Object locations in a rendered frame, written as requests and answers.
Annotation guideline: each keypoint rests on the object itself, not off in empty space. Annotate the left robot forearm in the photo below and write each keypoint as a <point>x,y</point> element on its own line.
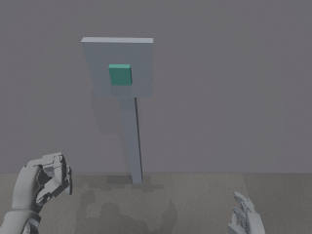
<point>20,222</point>

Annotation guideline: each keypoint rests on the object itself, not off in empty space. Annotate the panel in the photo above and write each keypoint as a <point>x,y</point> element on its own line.
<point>99,52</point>

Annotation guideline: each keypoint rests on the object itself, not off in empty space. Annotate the button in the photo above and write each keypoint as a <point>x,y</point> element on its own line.
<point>120,74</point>

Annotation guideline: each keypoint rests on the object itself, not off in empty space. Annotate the robot right hand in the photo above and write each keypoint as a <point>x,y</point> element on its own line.
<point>251,222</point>

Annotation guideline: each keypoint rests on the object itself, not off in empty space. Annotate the robot left hand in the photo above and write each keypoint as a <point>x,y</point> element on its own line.
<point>28,193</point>

